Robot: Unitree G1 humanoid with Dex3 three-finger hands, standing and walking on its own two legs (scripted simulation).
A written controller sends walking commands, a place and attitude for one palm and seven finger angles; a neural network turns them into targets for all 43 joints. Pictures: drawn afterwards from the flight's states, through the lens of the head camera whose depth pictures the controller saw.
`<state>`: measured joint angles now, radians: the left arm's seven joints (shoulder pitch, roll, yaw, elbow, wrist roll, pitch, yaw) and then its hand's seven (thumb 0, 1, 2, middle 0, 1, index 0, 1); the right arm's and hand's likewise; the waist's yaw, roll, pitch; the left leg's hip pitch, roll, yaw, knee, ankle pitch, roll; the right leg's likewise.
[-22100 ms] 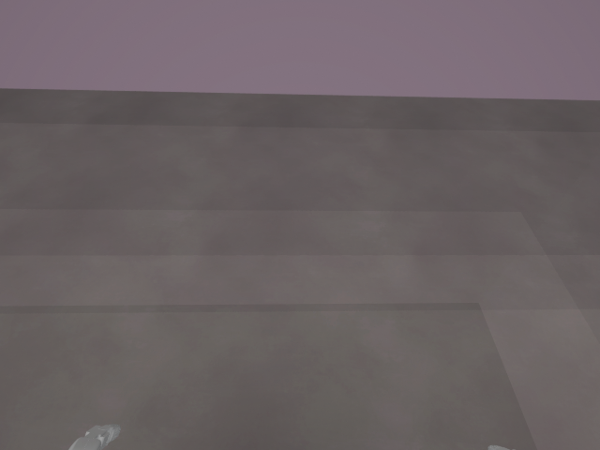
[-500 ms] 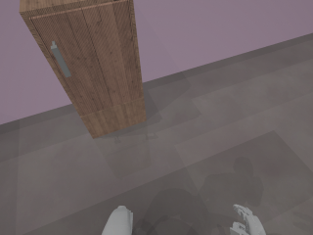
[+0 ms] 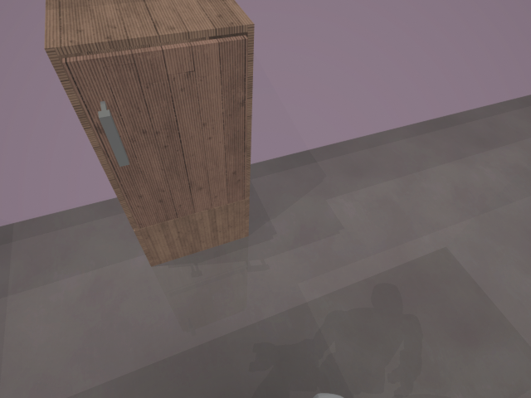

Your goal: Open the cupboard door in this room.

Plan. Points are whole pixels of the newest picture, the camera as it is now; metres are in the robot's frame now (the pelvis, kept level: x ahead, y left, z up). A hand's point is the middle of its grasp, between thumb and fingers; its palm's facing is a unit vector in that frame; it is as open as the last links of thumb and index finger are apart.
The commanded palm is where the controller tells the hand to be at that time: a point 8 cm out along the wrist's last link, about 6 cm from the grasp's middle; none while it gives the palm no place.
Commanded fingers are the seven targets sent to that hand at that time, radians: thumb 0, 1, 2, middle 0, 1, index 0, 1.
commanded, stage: turn to face it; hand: left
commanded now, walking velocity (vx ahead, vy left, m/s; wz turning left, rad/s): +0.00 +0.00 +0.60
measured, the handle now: (113, 134) +0.65 +0.39 -0.04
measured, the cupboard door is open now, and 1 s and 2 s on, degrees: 0 0 0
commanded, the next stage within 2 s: take the last steps up to it in 0.52 s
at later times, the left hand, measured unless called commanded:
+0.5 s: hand out of the picture +0.02 +0.12 -0.14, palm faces +0.29 -0.91 -0.31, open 7.4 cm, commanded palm none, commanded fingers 0.00 0.90 0.90 -0.20 -0.30 -0.20 -0.30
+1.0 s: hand out of the picture -0.14 +0.11 -0.18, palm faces +0.47 -0.87 -0.16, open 7.4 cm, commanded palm none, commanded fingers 0.00 0.90 0.90 -0.20 -0.30 -0.20 -0.30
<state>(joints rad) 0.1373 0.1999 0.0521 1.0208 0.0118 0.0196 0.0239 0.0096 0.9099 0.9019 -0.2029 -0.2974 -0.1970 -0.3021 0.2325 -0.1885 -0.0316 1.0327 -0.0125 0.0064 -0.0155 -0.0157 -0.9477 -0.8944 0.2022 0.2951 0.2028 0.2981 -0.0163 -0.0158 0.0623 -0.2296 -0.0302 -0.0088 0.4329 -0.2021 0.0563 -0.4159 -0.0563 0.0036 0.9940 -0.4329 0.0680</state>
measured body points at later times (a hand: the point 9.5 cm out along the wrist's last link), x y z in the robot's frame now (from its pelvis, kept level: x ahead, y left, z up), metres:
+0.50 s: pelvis -0.01 -0.09 +0.00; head +0.03 -0.13 +0.45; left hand +0.01 +0.17 -0.12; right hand +0.10 -0.34 -0.17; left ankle -0.08 +0.07 -0.64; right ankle +0.01 -0.17 -0.74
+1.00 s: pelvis -0.01 -0.04 +0.00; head -0.02 -0.01 +0.45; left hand -0.16 +0.15 -0.17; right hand +0.14 -0.23 -0.14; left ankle -0.13 +0.01 -0.74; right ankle +0.04 -0.17 -0.68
